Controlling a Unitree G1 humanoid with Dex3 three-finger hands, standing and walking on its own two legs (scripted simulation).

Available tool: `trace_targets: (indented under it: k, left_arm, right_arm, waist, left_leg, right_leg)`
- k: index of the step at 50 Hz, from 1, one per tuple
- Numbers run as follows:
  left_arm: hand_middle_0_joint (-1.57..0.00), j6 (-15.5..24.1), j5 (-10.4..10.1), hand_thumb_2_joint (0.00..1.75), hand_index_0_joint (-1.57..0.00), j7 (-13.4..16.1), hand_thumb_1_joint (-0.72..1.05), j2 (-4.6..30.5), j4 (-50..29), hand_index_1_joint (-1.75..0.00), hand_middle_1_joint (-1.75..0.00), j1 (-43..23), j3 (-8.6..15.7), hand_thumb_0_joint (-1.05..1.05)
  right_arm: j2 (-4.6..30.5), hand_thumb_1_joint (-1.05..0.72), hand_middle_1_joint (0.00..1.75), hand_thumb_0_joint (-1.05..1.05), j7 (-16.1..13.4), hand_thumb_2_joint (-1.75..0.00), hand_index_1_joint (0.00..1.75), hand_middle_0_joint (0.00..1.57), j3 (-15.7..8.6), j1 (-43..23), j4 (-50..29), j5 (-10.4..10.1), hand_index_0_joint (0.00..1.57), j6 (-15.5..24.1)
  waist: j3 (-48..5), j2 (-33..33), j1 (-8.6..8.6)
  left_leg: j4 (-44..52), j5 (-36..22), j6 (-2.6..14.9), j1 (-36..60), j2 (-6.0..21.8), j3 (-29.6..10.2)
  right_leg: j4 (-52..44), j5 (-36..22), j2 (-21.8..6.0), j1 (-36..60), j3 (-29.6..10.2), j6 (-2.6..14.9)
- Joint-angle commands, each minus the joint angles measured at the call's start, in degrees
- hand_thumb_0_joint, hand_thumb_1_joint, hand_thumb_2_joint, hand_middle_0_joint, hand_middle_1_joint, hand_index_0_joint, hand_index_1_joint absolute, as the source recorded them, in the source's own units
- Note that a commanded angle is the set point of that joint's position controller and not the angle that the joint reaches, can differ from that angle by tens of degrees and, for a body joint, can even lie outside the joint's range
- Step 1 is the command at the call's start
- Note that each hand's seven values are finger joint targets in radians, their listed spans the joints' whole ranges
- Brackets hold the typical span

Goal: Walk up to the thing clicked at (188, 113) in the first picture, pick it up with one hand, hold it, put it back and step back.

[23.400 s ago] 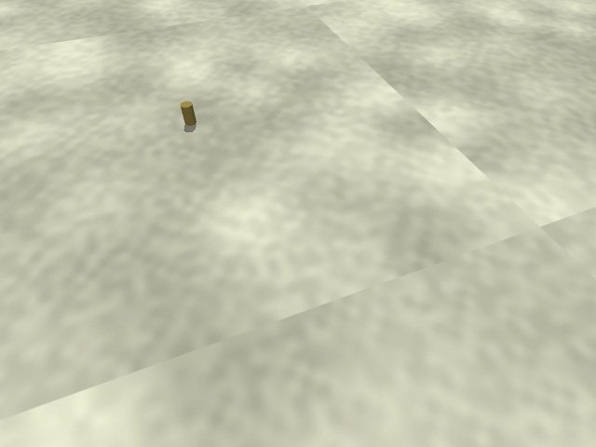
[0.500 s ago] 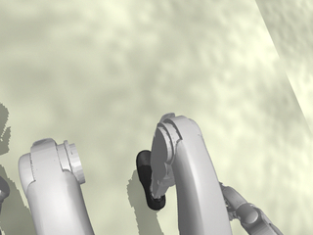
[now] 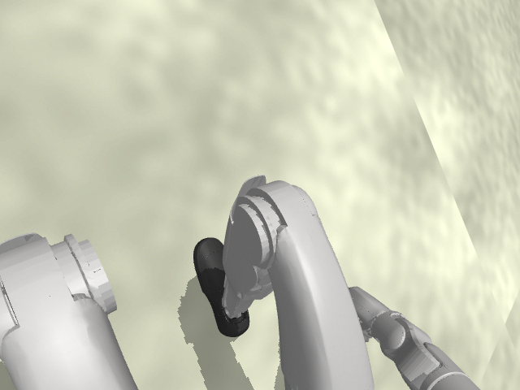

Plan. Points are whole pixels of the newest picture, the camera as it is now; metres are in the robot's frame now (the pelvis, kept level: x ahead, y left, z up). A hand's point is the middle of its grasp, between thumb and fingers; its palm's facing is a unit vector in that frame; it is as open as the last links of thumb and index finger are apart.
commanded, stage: lower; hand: left
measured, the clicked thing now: out of the picture +0.46 +0.34 -0.20
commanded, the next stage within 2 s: loosen in 0.60 s
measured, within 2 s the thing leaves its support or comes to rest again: rests again in 1.58 s
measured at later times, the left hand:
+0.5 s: hand out of the picture +0.46 +0.34 -0.18, palm faces +0.58 -0.81 -0.02, open 6.0 cm
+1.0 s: hand out of the picture +0.46 +0.34 -0.18, palm faces +0.57 -0.82 +0.00, open 7.1 cm
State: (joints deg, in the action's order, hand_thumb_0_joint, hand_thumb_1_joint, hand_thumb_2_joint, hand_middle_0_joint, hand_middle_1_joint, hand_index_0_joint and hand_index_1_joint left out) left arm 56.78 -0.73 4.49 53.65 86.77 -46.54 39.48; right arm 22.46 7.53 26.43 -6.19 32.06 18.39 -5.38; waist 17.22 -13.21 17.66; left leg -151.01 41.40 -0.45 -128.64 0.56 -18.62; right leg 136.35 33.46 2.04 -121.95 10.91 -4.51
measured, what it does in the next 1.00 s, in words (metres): stands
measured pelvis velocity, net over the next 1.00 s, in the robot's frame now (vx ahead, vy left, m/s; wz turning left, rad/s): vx -0.01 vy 0.01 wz -0.05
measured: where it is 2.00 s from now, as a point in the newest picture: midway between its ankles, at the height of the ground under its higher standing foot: (165, 342)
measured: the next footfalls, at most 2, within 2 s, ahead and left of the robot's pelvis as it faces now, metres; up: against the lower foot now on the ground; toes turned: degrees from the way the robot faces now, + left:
none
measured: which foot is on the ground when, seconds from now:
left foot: down 0.00-1.00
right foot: down 0.00-1.00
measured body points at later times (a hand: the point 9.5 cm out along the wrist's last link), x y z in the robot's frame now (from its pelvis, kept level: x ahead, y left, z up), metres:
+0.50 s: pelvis -0.01 +0.01 +0.00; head +0.25 +0.18 +0.32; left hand +0.43 +0.38 -0.17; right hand +0.14 -0.26 -0.03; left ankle +0.07 +0.12 -0.26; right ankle +0.14 -0.13 -0.26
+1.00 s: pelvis -0.01 +0.01 +0.00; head +0.25 +0.20 +0.32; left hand +0.43 +0.38 -0.18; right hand +0.14 -0.24 -0.02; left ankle +0.07 +0.12 -0.26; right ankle +0.14 -0.13 -0.25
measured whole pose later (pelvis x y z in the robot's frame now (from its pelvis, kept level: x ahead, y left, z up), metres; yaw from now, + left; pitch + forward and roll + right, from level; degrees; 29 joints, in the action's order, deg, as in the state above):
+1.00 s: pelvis -0.01 +0.01 +0.00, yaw -3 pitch +13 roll -20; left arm 61.6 -0.4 7.7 58.8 91.7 -46.7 35.9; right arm 22.3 6.6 33.2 -10.9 28.3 21.7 -6.5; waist 19.5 -17.2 17.9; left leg -152.1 42.0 1.0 -126.5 1.3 -22.0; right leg 133.8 32.4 3.6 -117.9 13.8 -4.7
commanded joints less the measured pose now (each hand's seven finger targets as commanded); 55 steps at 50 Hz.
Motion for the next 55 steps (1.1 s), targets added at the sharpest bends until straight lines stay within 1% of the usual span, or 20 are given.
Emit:
trace_targets:
  k: [1,3,17,19,25,26,35,36,38,40,41,42,44,45,47,49,50,52,54,55]
  left_arm:
    - [-1.41,5.53,-0.48,1.39,-1.44,0.27,0.43,15.58,-7.31,-1.53,-1.54,-11.56,0.33,0.0]
    - [-1.42,5.95,-0.39,1.41,-1.45,0.52,0.46,14.99,-5.98,-1.54,-1.55,-11.19,0.01,0.0]
    - [-1.42,7.99,-0.66,1.35,-1.45,1.29,0.38,18.63,-3.97,-1.5,-1.51,-10.49,-0.48,0.0]
    - [-1.41,8.47,-0.82,1.35,-1.44,1.21,0.36,17.37,-4.2,-1.5,-1.52,-10.89,-1.11,0.0]
    - [-1.4,8.55,-1.25,1.3,-1.43,1.35,0.3,18.6,-3.23,-1.47,-1.48,-10.27,-0.97,0.0]
    - [-1.41,8.62,-1.05,1.3,-1.43,1.3,0.32,17.78,-3.57,-1.47,-1.48,-10.51,-1.78,0.0]
    - [-1.36,8.62,-1.28,1.23,-1.39,1.58,0.22,17.89,-3.24,-1.42,-1.42,-10.25,-2.55,0.0]
    - [-1.34,8.55,-1.23,1.18,-1.39,1.6,0.26,17.34,-3.24,-1.37,-1.4,-10.38,-2.91,0.0]
    - [-1.3,8.56,-0.81,1.02,-1.35,1.99,0.11,17.86,-3.35,-1.25,-1.29,-10.44,-2.76,0.0]
    - [-1.27,8.98,-0.49,0.91,-1.31,2.18,0.03,16.88,-3.56,-1.19,-1.23,-11.43,-3.97,0.0]
    - [-1.25,8.96,-0.43,0.87,-1.3,2.42,-0.03,17.52,-3.5,-1.17,-1.2,-10.5,-2.88,0.0]
    - [-1.23,8.93,-0.14,0.84,-1.28,2.53,-0.05,17.1,-3.35,-1.14,-1.17,-11.17,-3.86,0.0]
    - [-1.19,9.23,-0.11,0.76,-1.24,2.96,-0.11,17.76,-3.43,-1.07,-1.11,-11.32,-3.06,0.0]
    - [-1.11,9.21,-0.13,0.77,-1.16,3.03,-0.15,17.27,-3.72,-1.01,-1.03,-11.28,-3.43,0.0]
    - [-1.22,9.22,0.35,0.92,-1.26,3.34,0.01,16.75,-3.35,-1.16,-1.18,-11.88,-3.81,0.0]
    - [-1.17,9.42,0.48,0.78,-1.2,3.2,-0.05,17.41,-3.3,-1.06,-1.09,-11.61,-3.79,0.0]
    - [-1.14,9.51,0.58,0.76,-1.17,3.05,-0.06,16.22,-3.22,-1.03,-1.06,-12.17,-5.0,0.0]
    - [-1.02,9.4,0.51,0.73,-1.06,3.11,-0.1,17.75,-3.05,-0.92,-0.94,-11.57,-3.7,0.0]
    - [-1.12,9.12,0.14,0.88,-1.15,3.27,0.06,17.37,-2.95,-1.07,-1.09,-11.59,-3.51,0.0]
    - [-1.09,9.04,0.19,0.8,-1.13,3.37,-0.02,16.63,-3.09,-1.0,-1.03,-11.65,-4.05,0.0]
  right_arm:
    - [20.17,-0.9,0.3,0.0,-1.18,-0.9,0.3,0.2,-4.93,4.06,-0.46,1.06,0.2,-0.96]
    - [20.73,-0.9,0.3,0.0,-1.19,-0.9,0.3,0.2,-4.6,3.42,-1.03,1.29,0.2,-1.18]
    - [21.6,-0.9,0.3,0.0,-1.86,-0.9,0.3,0.2,-1.81,0.29,-2.26,2.59,0.2,-1.72]
    - [21.82,-0.9,0.3,0.0,-1.89,-0.9,0.3,0.2,-1.87,-0.55,-2.63,2.87,0.2,-1.87]
    - [21.68,-0.9,0.3,0.0,-2.12,-0.9,0.3,0.2,-0.97,-0.82,-2.72,3.04,0.2,-2.09]
    - [21.8,-0.9,0.3,0.0,-2.13,-0.9,0.3,0.2,-1.05,-1.2,-2.82,3.18,0.2,-2.04]
    - [21.31,-0.9,0.3,0.0,-2.35,-0.9,0.3,0.2,-0.61,-1.78,-2.98,3.35,0.2,-2.0]
    - [21.1,-0.9,0.3,0.0,-2.38,-0.89,0.3,0.2,-0.59,-1.72,-3.06,3.31,0.2,-1.94]
    - [21.17,-0.91,0.3,0.0,-2.43,-0.89,0.3,0.2,-0.65,-1.73,-3.1,3.4,0.2,-1.96]
    - [21.46,-0.91,0.3,0.0,-2.33,-0.89,0.3,0.2,-0.54,-2.8,-3.64,3.42,0.2,-2.01]
    - [21.42,-0.91,0.3,0.0,-2.31,-0.89,0.3,0.2,-0.72,-2.45,-3.31,3.56,0.2,-2.02]
    - [21.45,-0.91,0.3,0.0,-2.3,-0.89,0.3,0.2,-0.66,-2.65,-3.43,3.48,0.2,-2.08]
    - [21.5,-0.91,0.3,0.0,-2.18,-0.89,0.3,0.2,-0.66,-2.51,-3.32,3.73,0.2,-2.11]
    - [21.37,-0.91,0.3,0.0,-2.14,-0.9,0.3,0.2,-0.42,-2.46,-3.46,3.83,0.2,-2.11]
    - [21.41,-0.9,0.3,0.0,-2.07,-0.89,0.3,0.2,-0.56,-2.36,-3.34,4.02,0.2,-2.32]
    - [21.6,-0.91,0.3,0.0,-1.99,-0.89,0.3,0.2,-0.6,-2.89,-3.46,3.9,0.2,-2.3]
    - [21.3,-0.91,0.3,0.0,-1.96,-0.89,0.3,0.2,-0.37,-2.8,-3.3,4.06,0.2,-2.36]
    - [21.37,-0.91,0.3,0.0,-2.02,-0.9,0.3,0.2,-0.39,-2.73,-3.24,4.13,0.2,-2.39]
    - [21.19,-0.9,0.3,0.0,-1.98,-0.89,0.3,0.2,-0.42,-2.48,-3.24,3.99,0.2,-2.28]
    - [20.88,-0.91,0.3,0.0,-1.87,-0.89,0.3,0.2,-0.32,-2.41,-3.33,4.05,0.2,-2.19]
  waist:
    - [-35.55,31.86,4.85]
    - [-34.04,31.89,5.74]
    - [-31.7,32.22,6.76]
    - [-31.4,32.22,7.09]
    - [-30.9,31.84,7.04]
    - [-30.81,31.93,7.36]
    - [-30.41,31.04,7.34]
    - [-30.23,30.94,7.23]
    - [-30.37,31.58,7.2]
    - [-28.59,32.41,7.57]
    - [-29.7,32.83,7.11]
    - [-28.87,33.07,7.33]
    - [-29.15,33.05,7.52]
    - [-30.37,32.67,7.6]
    - [-29.23,33.94,7.88]
    - [-28.49,33.29,7.87]
    - [-28.59,33.14,8.4]
    - [-29.1,33.07,7.65]
    - [-29.04,32.45,7.57]
    - [-29.41,32.6,7.76]
  left_leg:
    - [18.68,-11.01,-0.86,23.41,4.11,3.79]
    - [19.67,-10.72,-1.21,24.08,4.35,2.6]
    - [18.97,-11.08,-1.2,24.39,5.05,1.38]
    - [19.19,-10.92,-1.45,25.36,5.24,0.94]
    - [18.82,-10.83,-1.11,24.39,5.16,1.08]
    - [19.03,-10.87,-1.29,24.94,5.29,0.78]
    - [18.75,-9.35,-0.74,23.46,5.16,1.23]
    - [18.8,-9.57,-0.73,23.82,5.26,1.05]
    - [19.21,-10.12,-0.97,24.99,5.46,0.71]
    - [20.5,-9.01,-1.39,25.02,5.65,-0.25]
    - [20.33,-9.96,-1.53,26.48,5.72,-0.27]
    - [20.52,-10.08,-1.66,26.33,5.82,-0.53]
    - [20.22,-11.12,-1.62,26.28,5.75,-0.51]
    - [19.92,-11.75,-1.55,26.81,5.7,-0.37]
    - [20.65,-12.29,-1.9,27.85,5.82,-0.85]
    - [20.73,-10.21,-1.71,26.78,5.79,-0.84]
    - [20.49,-10.47,-1.66,26.71,5.72,-0.7]
    - [20.29,-10.44,-1.52,26.36,5.59,-0.41]
    - [20.05,-10.45,-1.28,26.0,5.51,-0.16]
    - [20.09,-10.88,-1.28,26.17,5.42,0.0]
  right_leg:
    - [-7.98,-10.01,1.83,19.96,7.02,4.32]
    - [-7.61,-9.72,1.76,19.08,7.94,4.26]
    - [-7.9,-10.43,2.58,20.21,9.35,3.82]
    - [-7.76,-10.29,2.53,19.6,9.65,3.73]
    - [-8.39,-10.32,2.88,20.39,9.74,3.77]
    - [-8.22,-10.36,2.87,20.08,10.0,3.71]
    - [-9.31,-9.09,3.36,20.42,9.78,3.9]
    - [-9.28,-9.28,3.29,20.29,9.68,3.89]
    - [-9.25,-9.4,3.23,20.07,9.74,3.95]
    - [-8.63,-8.43,3.03,18.45,10.42,4.04]
    - [-8.53,-9.12,3.1,18.56,10.28,4.02]
    - [-8.27,-9.17,2.92,18.3,10.37,3.96]
    - [-8.3,-9.94,2.98,19.01,10.24,3.91]
    - [-8.61,-10.58,3.1,19.72,10.22,3.87]
    - [-8.25,-10.47,2.92,18.7,10.48,3.95]
    - [-8.58,-8.98,3.0,17.91,10.48,3.99]
    - [-8.86,-9.58,3.0,18.91,10.45,3.81]
    - [-8.92,-9.38,3.11,18.99,10.39,3.92]
    - [-9.23,-9.46,3.15,19.28,10.14,3.9]
    - [-9.36,-9.69,3.17,19.82,10.08,3.95]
